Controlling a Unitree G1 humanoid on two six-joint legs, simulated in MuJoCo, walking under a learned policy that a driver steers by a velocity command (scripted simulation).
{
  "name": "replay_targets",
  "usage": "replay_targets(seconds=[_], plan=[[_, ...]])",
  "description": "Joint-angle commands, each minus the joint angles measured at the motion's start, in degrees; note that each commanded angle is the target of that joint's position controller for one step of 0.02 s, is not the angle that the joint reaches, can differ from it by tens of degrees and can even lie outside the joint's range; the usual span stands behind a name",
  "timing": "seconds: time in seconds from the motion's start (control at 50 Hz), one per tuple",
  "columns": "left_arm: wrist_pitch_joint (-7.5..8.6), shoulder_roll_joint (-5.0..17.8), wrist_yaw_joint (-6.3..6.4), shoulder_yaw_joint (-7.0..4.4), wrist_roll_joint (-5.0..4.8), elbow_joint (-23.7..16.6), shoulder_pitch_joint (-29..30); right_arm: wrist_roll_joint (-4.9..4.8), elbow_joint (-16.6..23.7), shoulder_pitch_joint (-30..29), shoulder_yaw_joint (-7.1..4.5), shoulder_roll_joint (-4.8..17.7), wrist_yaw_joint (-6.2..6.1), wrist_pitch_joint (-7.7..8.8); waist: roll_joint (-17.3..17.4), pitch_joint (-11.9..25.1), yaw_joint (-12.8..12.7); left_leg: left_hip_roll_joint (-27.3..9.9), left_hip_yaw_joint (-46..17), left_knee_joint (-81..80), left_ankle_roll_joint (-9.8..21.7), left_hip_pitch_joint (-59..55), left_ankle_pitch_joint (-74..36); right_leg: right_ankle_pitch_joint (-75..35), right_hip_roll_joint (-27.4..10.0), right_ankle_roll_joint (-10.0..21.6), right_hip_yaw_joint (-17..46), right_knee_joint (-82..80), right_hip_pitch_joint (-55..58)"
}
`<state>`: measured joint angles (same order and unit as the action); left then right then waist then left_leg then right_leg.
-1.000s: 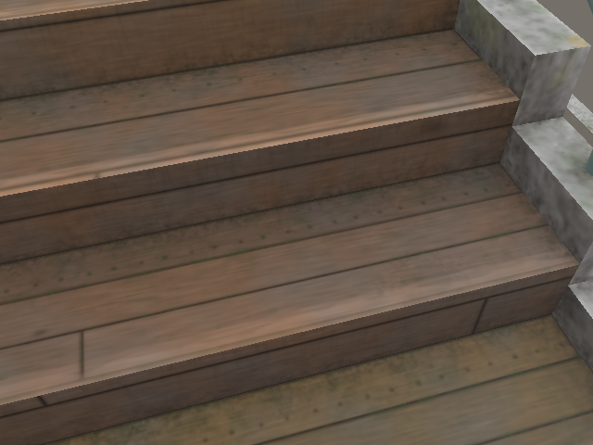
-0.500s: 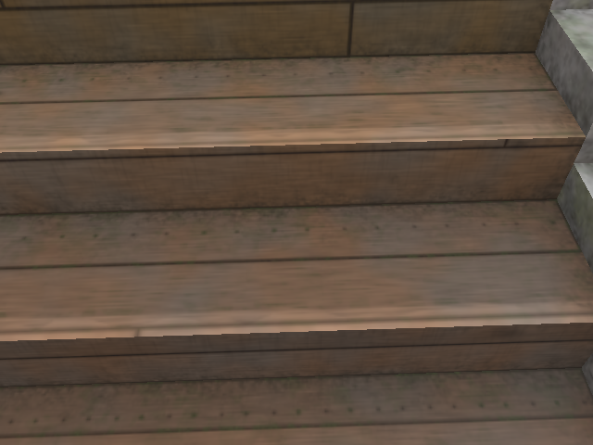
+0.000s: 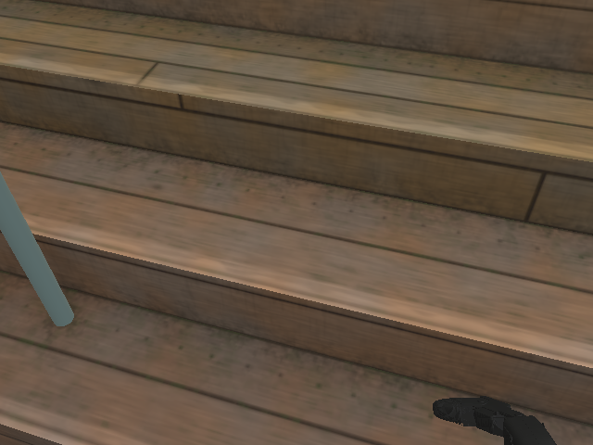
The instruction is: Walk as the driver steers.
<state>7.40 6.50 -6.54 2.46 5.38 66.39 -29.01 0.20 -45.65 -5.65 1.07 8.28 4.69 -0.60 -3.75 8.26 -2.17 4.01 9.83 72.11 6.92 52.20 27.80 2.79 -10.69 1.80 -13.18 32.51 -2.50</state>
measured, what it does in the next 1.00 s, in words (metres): climbs: right foot 0.17 m higher, then left foot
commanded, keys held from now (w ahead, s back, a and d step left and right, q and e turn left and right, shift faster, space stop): w+q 0.56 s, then w+e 0.44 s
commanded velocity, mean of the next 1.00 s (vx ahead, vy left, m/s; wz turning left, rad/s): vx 0.50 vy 0.00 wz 0.31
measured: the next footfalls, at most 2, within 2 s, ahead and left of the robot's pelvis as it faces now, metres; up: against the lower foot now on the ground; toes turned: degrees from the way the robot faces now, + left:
right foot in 0.40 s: +0.39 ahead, -0.14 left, +0.17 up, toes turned +12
left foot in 0.94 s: +0.55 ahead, +0.16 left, +0.17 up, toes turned +20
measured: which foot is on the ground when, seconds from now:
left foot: down 0.00-0.42, up 0.44-0.92, down 0.94-1.00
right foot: up 0.00-0.38, down 0.40-0.98, up 1.00-1.00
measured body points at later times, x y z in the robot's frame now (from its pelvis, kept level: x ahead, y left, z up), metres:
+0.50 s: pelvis +0.26 -0.06 +0.19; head +0.25 -0.07 +0.64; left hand +0.42 +0.19 +0.12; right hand +0.35 -0.28 +0.03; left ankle +0.12 +0.06 -0.43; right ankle +0.35 -0.15 -0.45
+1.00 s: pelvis +0.49 +0.04 +0.28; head +0.50 +0.03 +0.73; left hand +0.39 +0.21 +0.13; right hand +0.75 -0.08 +0.19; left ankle +0.51 +0.15 -0.45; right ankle +0.36 -0.15 -0.40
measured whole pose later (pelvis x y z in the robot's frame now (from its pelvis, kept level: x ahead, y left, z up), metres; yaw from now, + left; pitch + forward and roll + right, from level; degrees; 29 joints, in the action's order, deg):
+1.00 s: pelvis +0.49 +0.04 +0.28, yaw +15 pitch +5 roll +0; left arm 5.4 6.3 -4.9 -0.8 3.5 59.9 -25.4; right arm 2.5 -46.4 -0.7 -0.2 7.8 1.0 2.3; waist 0.3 5.2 -4.2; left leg -1.3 5.8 32.1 3.3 26.1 12.5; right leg 25.8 -2.4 2.2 1.2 46.4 -11.7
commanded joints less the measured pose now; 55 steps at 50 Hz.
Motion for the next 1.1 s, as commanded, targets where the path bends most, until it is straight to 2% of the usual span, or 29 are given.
replay_targets(seconds=[0.02,0.06,0.12,0.18,0.24,0.28,0.34,0.38,0.4,0.42,0.44,0.46,0.5,0.54,0.58,0.7,0.72,0.74,0.76,0.78,0.84,0.9,0.92,0.94,0.96,0.98,1.0,1.04,1.1], plan=[[-1.10,6.27,-2.38,-2.73,-2.82,-5.92,3.79,3.38,-9.80,38.08,-6.89,17.49,-2.75,0.11,6.67,7.12,15.00,-14.59,-56.25,-46.57,13.88,-50.64,-6.06,-4.05,11.21,2.61,22.28,62.84,-46.35],[-0.60,4.87,-0.34,-2.97,-0.91,-7.68,9.68,2.92,-12.43,31.49,-4.81,8.16,-2.72,3.07,8.05,-1.03,10.01,-12.72,-51.83,-45.22,15.35,-36.82,-3.60,-4.58,13.00,5.02,26.98,88.27,-56.33],[-3.05,2.73,2.28,-1.84,-1.73,-14.55,15.45,3.62,-13.50,18.72,-0.68,-1.39,-0.26,4.03,-0.59,-2.73,-0.54,-10.35,-37.62,-48.14,11.91,-27.36,-10.62,-4.71,11.25,10.33,25.27,87.82,-63.99],[-4.96,4.65,2.99,-1.39,-2.92,-15.93,17.16,3.45,-14.51,20.15,-0.33,-0.04,-0.71,6.08,9.32,-5.53,-1.89,-8.13,-28.05,-51.87,9.81,-21.40,-13.32,10.37,9.38,9.76,18.80,97.79,-68.11],[-4.19,3.77,3.83,0.23,-2.82,-22.42,28.91,7.71,-19.30,31.56,0.67,0.98,-1.56,6.60,2.65,-5.41,1.54,-8.20,-28.17,-51.52,5.50,-25.20,-8.30,11.28,7.33,11.30,18.71,91.81,-75.20],[-4.43,7.54,4.80,-0.09,-3.57,-28.10,37.71,7.73,-18.85,34.06,0.45,4.63,-0.50,6.73,5.03,-4.77,4.19,-6.56,-26.59,-54.83,4.50,-18.82,-9.84,8.74,3.95,7.53,17.96,72.06,-65.01],[-6.25,5.25,4.19,0.40,-2.16,-30.80,39.64,-0.34,-9.90,27.00,-0.58,11.14,1.20,8.09,12.70,-4.89,-0.50,-12.55,-29.10,-65.02,12.21,-7.04,-36.90,25.36,10.80,-1.63,2.67,54.97,-33.12],[-6.21,9.25,4.79,-0.97,-3.18,-28.43,32.57,-1.05,-9.50,28.27,-2.44,14.31,1.24,9.91,12.01,0.25,-2.45,-14.85,-26.69,-54.03,10.49,-35.09,-80.09,20.66,14.82,-0.83,2.47,35.28,-35.48],[-5.66,12.07,5.62,-2.22,-4.15,-28.34,28.14,0.26,-10.71,29.84,-3.62,15.41,1.68,9.80,14.63,4.61,-2.81,-14.96,-25.81,-46.78,9.39,-42.21,-93.82,20.70,15.79,1.17,6.64,30.26,-30.61],[-4.65,14.13,5.87,-3.09,-3.35,-24.58,16.85,3.16,-11.57,33.92,-2.95,7.91,1.97,9.69,2.42,15.68,-3.66,-9.01,-23.20,-26.68,4.99,-29.14,-87.89,1.73,7.41,11.38,25.32,27.63,-8.39],[-4.50,17.63,7.28,-4.11,-1.10,-20.75,3.80,4.04,-9.90,32.45,-1.52,0.89,2.48,8.55,-12.09,19.75,-8.38,1.73,-23.97,-8.65,1.97,-4.00,-30.90,21.56,-5.37,20.68,58.96,2.47,8.59],[-4.06,18.28,8.18,-4.32,-0.24,-19.57,0.10,2.17,-10.60,26.04,-2.87,3.54,2.08,7.41,-14.77,7.53,-12.29,2.43,-31.46,20.26,1.57,9.25,-25.25,48.32,-9.25,18.02,74.23,-8.29,-0.24],[-2.65,15.31,6.30,-4.67,-2.56,-16.21,11.22,0.75,-11.57,23.71,-3.25,4.12,0.09,6.95,-6.28,-5.40,-3.18,-0.88,-25.21,33.27,2.64,12.17,-31.44,43.42,-7.25,15.33,54.13,-4.84,-18.25],[-3.61,1.16,6.08,-1.78,-3.21,-12.45,14.52,2.40,-10.74,21.19,-2.30,1.51,-0.64,6.45,6.23,-4.20,1.06,-2.98,-24.10,31.41,4.76,10.36,-31.48,26.64,-6.16,11.57,38.91,-3.40,-20.19],[-2.93,-2.48,7.49,-1.07,-3.61,-11.84,18.42,2.36,-11.30,19.83,-2.51,1.51,-0.42,5.35,3.22,-6.54,3.57,-5.07,-22.80,25.99,4.40,9.64,-24.79,23.03,-2.79,9.79,29.92,-6.48,-22.79],[-1.97,3.74,5.56,-1.80,1.15,-7.42,10.14,1.72,-3.14,3.64,-1.01,6.07,0.49,4.94,4.09,-3.50,0.24,-9.20,-13.53,11.95,1.76,14.27,-32.80,13.91,-0.90,11.14,18.87,-18.06,-17.90],[-0.12,5.03,8.63,-3.10,-7.61,-6.45,5.56,0.89,0.35,7.13,-1.15,3.90,-0.57,3.98,3.16,-11.85,5.79,-9.81,-8.12,3.80,-2.03,-0.70,-30.86,17.19,-0.75,8.38,17.74,-24.41,-28.31],[1.18,6.11,9.58,-3.02,-7.73,-5.55,3.48,-0.06,-1.74,9.49,-1.44,4.93,-0.72,3.41,3.22,-11.01,5.02,-10.17,-7.41,2.31,-3.43,-6.14,-31.52,14.18,-0.41,7.95,17.59,-25.92,-27.56],[0.19,4.30,6.01,-1.25,-0.21,-7.58,8.17,3.00,-4.26,7.42,-0.52,4.14,1.04,3.07,-0.23,-4.49,0.97,-8.84,-8.45,8.29,-3.04,-1.89,-37.78,6.66,0.96,10.49,13.82,-20.08,-21.71],[0.09,4.47,4.55,-1.51,0.70,-7.72,6.45,3.45,-3.88,7.15,-0.92,4.87,1.86,3.02,1.19,-5.37,0.36,-8.42,-8.37,5.74,-2.08,1.03,-36.55,4.08,1.34,11.52,13.23,-17.36,-15.70],[-0.18,4.66,2.74,-1.40,-0.93,-6.96,2.16,4.13,1.13,-1.57,0.05,2.43,1.01,1.60,-2.44,-7.21,-0.24,-8.29,-5.58,-14.69,-0.90,-13.17,-26.33,-2.07,-0.23,13.07,14.52,-19.25,-15.77],[-0.25,10.64,2.38,-4.43,-3.43,-6.75,1.80,3.82,5.75,-5.63,-1.09,3.77,-1.31,0.41,-3.06,-6.93,0.73,-6.43,-5.22,-36.36,-2.89,-13.21,-17.40,-26.18,-5.92,13.81,21.01,-13.19,4.62],[-0.78,11.79,2.50,-5.50,-4.44,-7.16,3.39,2.78,5.08,-2.76,-2.02,5.31,-1.97,0.85,-2.52,-4.96,1.70,-4.41,-3.27,-47.57,-2.72,-17.79,-22.95,-32.36,-4.22,12.71,20.13,-7.70,8.52],[-1.56,11.80,1.84,-6.05,-2.73,-8.07,3.93,1.34,2.70,4.62,-3.52,7.36,-3.36,1.86,-3.59,-0.35,3.13,-4.14,-4.14,-49.86,-1.57,-31.12,-29.36,-39.38,-2.27,9.74,19.01,-0.91,6.02],[-1.78,7.79,1.65,-5.58,-1.40,-7.84,1.36,1.09,0.17,16.05,-4.56,9.63,-4.75,2.65,0.93,9.59,5.41,-9.25,-9.43,-44.94,3.77,-51.61,-40.17,-33.65,0.68,6.88,17.21,10.92,-2.83],[-1.47,-3.37,1.64,-2.36,-0.54,-8.84,-11.61,1.82,-3.45,28.59,-5.64,14.64,-5.62,3.67,18.01,25.05,2.39,-25.43,-26.43,-42.12,19.76,-83.17,-68.80,7.57,8.85,1.90,14.01,29.18,-24.17],[-1.22,0.02,0.25,-3.26,-2.08,-11.09,-1.63,2.60,-8.23,41.34,-6.97,14.12,-5.98,3.82,21.84,15.32,12.43,-31.44,-45.28,-53.91,22.37,-86.24,-45.39,28.15,15.65,1.58,16.92,52.61,-47.82],[-1.52,-0.32,0.63,-4.20,-4.47,-12.26,10.81,5.51,-12.21,34.09,-5.90,9.58,-5.54,3.49,9.30,-6.40,9.27,-27.79,-33.37,-53.13,11.35,-59.49,-18.28,17.51,12.16,9.68,21.83,96.46,-71.69],[-4.56,-6.12,-0.68,-1.46,-3.52,-18.39,15.39,3.77,-16.78,29.79,-0.19,-3.80,-2.26,2.87,7.74,-5.00,2.22,-25.15,-20.36,-55.63,7.92,-46.22,-18.07,14.78,9.82,18.56,20.28,111.27,-78.31]])
Velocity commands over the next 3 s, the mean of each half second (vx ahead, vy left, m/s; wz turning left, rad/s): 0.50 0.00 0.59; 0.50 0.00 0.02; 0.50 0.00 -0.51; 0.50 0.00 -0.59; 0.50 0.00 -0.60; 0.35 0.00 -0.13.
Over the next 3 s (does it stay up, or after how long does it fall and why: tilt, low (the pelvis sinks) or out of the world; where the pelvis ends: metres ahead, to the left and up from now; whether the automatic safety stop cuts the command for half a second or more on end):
stays up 1.45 -0.16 0.84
